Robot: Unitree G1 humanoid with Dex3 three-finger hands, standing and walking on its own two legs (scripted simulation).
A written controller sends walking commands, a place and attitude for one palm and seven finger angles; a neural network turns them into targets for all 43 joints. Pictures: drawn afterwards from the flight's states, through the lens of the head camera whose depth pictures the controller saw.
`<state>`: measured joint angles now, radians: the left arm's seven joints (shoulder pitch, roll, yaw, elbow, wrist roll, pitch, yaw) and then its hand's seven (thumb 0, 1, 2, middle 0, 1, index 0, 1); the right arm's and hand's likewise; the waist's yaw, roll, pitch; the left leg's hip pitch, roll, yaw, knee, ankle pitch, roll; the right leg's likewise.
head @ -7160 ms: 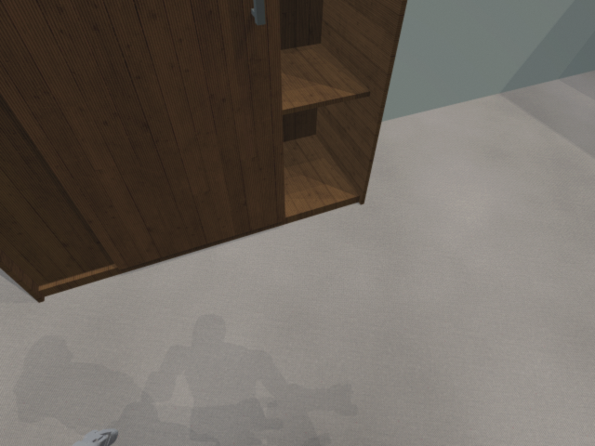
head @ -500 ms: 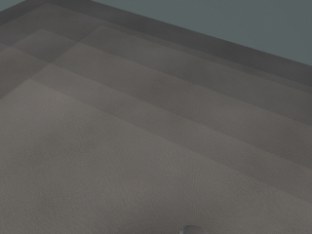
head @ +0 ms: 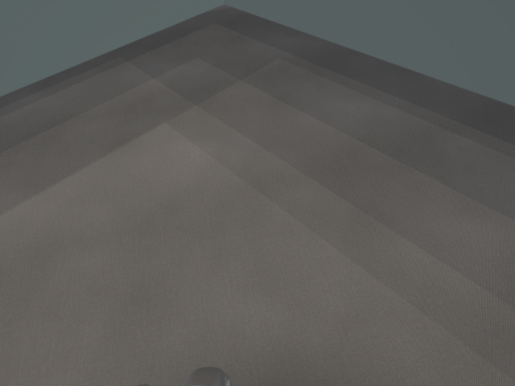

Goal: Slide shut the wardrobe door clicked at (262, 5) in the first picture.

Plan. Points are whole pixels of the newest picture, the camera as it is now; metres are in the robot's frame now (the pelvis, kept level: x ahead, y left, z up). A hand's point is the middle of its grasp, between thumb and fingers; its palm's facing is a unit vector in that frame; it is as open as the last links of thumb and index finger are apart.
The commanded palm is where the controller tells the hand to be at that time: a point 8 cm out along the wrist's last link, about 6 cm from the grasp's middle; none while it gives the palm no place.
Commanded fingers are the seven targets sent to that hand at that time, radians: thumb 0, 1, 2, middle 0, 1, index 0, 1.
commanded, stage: turn to face it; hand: left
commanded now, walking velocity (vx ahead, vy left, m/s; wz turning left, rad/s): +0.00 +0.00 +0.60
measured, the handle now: out of the picture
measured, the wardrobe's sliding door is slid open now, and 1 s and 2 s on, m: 0.38 0.38 0.38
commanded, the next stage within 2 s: none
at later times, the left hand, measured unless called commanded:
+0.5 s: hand out of the picture +0.00 +0.27 -0.17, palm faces +0.35 -0.90 -0.27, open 7.4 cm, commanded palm none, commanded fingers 0.00 0.90 0.90 -0.20 -0.30 -0.20 -0.30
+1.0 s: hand out of the picture -0.08 +0.20 -0.16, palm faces +0.59 -0.77 -0.26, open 7.4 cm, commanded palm none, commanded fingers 0.00 0.90 0.90 -0.20 -0.30 -0.20 -0.30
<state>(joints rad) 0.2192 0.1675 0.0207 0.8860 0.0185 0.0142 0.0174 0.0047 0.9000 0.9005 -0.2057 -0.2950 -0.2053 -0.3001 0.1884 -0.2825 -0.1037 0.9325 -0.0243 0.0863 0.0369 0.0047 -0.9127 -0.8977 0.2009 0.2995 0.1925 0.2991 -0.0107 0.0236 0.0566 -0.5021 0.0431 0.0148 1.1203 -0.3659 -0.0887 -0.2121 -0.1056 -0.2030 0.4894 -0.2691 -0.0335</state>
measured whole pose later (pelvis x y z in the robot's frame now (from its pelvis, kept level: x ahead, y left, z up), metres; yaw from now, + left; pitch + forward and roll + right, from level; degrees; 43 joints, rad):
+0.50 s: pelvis -0.01 +0.03 -0.01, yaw +18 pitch +0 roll +0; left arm 0.17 0.27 0.07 0.90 0.01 0.06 0.01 0.01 0.91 0.90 -0.20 -0.29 -0.20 -0.30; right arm 0.16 -0.21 -0.05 0.91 -0.02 0.03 0.01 0.00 -0.91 -0.90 0.21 0.30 0.20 0.30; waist 0.01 -0.01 0.07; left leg -0.25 -0.01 -0.03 0.50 -0.26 0.01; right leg -0.47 -0.09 -0.02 0.98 -0.44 0.10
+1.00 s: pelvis -0.01 +0.00 -0.01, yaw +37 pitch +0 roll +1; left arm 0.22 0.21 0.04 0.89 0.03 0.02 0.01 0.00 0.90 0.90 -0.21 -0.30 -0.21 -0.30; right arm 0.17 -0.25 -0.08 0.95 -0.01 0.08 0.04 0.01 -0.91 -0.90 0.20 0.30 0.19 0.30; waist 0.01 -0.01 0.09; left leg -0.37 0.04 0.07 0.83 -0.45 -0.07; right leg -0.23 -0.15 -0.25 0.54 -0.29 0.01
